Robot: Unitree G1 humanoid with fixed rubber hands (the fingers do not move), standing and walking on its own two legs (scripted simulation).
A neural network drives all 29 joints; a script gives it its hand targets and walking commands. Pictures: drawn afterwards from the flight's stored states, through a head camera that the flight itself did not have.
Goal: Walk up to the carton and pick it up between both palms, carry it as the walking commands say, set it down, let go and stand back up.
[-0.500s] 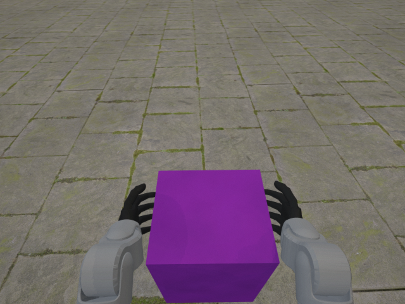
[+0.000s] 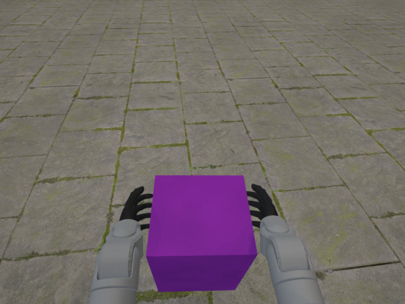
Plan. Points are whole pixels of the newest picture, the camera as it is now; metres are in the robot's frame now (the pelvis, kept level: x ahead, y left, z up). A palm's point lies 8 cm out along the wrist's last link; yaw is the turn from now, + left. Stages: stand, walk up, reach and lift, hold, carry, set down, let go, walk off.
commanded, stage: hold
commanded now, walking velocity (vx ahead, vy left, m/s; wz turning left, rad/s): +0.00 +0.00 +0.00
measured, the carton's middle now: (198, 237) +0.29 +0.04 -0.04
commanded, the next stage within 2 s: set down in 0.14 s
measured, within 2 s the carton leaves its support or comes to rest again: neither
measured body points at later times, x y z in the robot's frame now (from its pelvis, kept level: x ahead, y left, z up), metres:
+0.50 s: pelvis -0.03 +0.01 -0.01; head -0.07 +0.02 +0.44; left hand +0.28 +0.17 +0.02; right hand +0.31 -0.10 +0.02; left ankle +0.06 +0.13 -0.74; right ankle -0.01 -0.12 -0.74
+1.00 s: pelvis -0.02 -0.01 -0.03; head +0.11 +0.01 +0.40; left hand +0.30 +0.18 -0.09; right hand +0.35 -0.09 -0.09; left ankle +0.06 +0.13 -0.74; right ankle -0.01 -0.12 -0.74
